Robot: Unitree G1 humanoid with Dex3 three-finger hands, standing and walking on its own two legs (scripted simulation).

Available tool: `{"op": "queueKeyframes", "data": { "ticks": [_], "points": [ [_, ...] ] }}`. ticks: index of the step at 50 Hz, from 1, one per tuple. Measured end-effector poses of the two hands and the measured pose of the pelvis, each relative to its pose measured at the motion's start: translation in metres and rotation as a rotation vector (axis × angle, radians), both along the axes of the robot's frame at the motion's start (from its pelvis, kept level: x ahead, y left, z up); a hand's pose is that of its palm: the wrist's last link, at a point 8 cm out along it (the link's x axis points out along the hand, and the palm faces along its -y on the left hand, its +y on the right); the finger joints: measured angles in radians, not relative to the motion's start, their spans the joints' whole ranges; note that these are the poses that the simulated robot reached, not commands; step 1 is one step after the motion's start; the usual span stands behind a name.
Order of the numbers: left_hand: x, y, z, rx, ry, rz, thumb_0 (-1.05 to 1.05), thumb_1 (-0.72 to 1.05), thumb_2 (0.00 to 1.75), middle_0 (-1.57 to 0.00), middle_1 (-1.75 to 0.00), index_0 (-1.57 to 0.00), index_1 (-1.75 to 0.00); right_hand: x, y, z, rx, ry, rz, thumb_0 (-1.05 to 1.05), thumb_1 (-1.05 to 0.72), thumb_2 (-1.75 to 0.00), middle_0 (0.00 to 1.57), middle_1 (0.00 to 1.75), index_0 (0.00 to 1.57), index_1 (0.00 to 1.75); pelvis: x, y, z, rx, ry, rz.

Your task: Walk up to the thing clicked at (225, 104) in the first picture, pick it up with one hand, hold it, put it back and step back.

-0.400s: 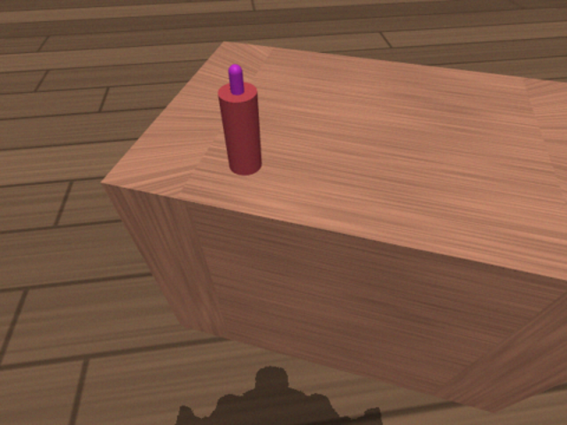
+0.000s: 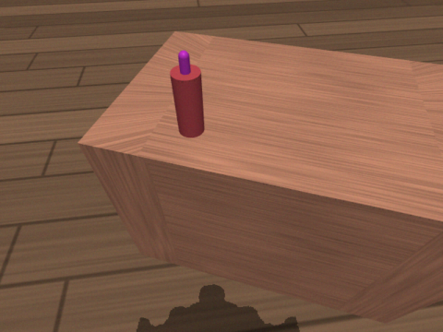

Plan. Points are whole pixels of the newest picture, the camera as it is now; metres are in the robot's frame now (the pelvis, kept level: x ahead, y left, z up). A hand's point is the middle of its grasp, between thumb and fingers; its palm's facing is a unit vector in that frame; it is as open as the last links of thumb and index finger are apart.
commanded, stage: stand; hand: left
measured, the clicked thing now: (187, 95) +0.62 +0.10 +0.08
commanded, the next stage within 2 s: walk up in 0.72 s
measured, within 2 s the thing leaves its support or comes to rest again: neither
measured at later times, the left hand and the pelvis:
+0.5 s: hand out of the picture +0.08 +0.25 -0.16, palm faces -0.01 -0.94 -0.34, open 7.4 cm; pelvis +0.01 +0.00 +0.00, yaw +0 degrees
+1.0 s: hand out of the picture +0.05 +0.35 -0.16, palm faces -0.04 -0.91 -0.41, open 7.4 cm; pelvis +0.05 +0.06 -0.01, yaw -3 degrees
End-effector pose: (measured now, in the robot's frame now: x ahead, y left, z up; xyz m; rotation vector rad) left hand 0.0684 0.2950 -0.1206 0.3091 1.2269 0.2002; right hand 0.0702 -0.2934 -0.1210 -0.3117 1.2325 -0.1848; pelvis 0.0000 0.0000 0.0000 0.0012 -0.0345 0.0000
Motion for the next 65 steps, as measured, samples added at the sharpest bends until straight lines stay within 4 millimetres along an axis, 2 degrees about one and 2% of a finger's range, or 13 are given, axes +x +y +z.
{"op": "queueKeyframes", "data": {
  "ticks": [18,38,41,44,49,53,55,60,65],
  "points": [
    [0.007,0.001,0.002,0.002,-0.008,0.003,0.01,0.9,0.9,-0.21,-0.29,-0.21,-0.3,0.005,0.0,0.001,-0.002,-0.004,0.004,0.0,-0.9,-0.89,0.2,0.3,0.2,0.3,0.004,0.0,0.001,0.0,0.0,0.001],
    [0.004,0.004,0.002,0.003,-0.017,0.0,0.01,0.9,0.9,-0.21,-0.29,-0.21,-0.3,0.006,-0.002,0.001,-0.001,-0.003,0.009,0.0,-0.9,-0.89,0.2,0.3,0.2,0.3,0.006,0.002,-0.001,-0.003,0.0,-0.006],
    [-0.005,0.017,0.005,0.02,-0.026,0.001,0.01,0.9,0.9,-0.21,-0.3,-0.21,-0.3,0.011,-0.006,0.002,-0.018,-0.016,0.017,0.0,-0.9,-0.89,0.2,0.3,0.2,0.3,0.011,0.011,-0.003,-0.013,0.0,-0.025],
    [-0.016,0.039,0.009,0.048,0.011,0.013,0.01,0.9,0.9,-0.21,-0.3,-0.21,-0.3,0.017,-0.006,0.007,-0.035,-0.023,0.012,0.0,-0.9,-0.89,0.2,0.3,0.2,0.3,0.02,0.024,-0.004,-0.02,-0.002,-0.041],
    [-0.021,0.086,0.006,0.079,0.082,0.015,0.01,0.9,0.9,-0.21,-0.3,-0.21,-0.3,0.031,0.01,0.01,-0.07,-0.019,0.005,0.0,-0.91,-0.89,0.2,0.3,0.2,0.3,0.041,0.055,-0.011,-0.036,-0.014,-0.053],
    [0.002,0.125,-0.015,0.087,0.119,-0.01,0.01,0.9,0.9,-0.21,-0.3,-0.21,-0.3,0.044,0.039,0.007,-0.101,-0.047,-0.032,0.0,-0.91,-0.89,0.2,0.3,0.2,0.3,0.061,0.084,-0.026,-0.014,-0.031,-0.075],
    [0.022,0.133,-0.021,0.084,0.123,-0.03,0.01,0.9,0.9,-0.21,-0.29,-0.21,-0.3,0.044,0.057,0.008,-0.094,-0.06,-0.054,0.0,-0.91,-0.89,0.2,0.3,0.2,0.3,0.068,0.092,-0.026,-0.013,-0.03,-0.09],
    [0.075,0.136,-0.02,0.041,0.077,-0.093,0.01,0.91,0.9,-0.2,-0.29,-0.21,-0.3,0.043,0.089,0.019,-0.073,-0.057,-0.099,0.0,-0.9,-0.89,0.2,0.3,0.2,0.3,0.087,0.105,-0.014,-0.025,-0.019,-0.116],
    [0.119,0.133,-0.016,0.021,0.05,-0.147,0.01,0.91,0.9,-0.21,-0.29,-0.21,-0.3,0.044,0.095,0.024,-0.093,-0.069,-0.137,0.0,-0.9,-0.89,0.2,0.31,0.21,0.31,0.102,0.112,-0.011,-0.02,-0.016,-0.143]
  ]
}}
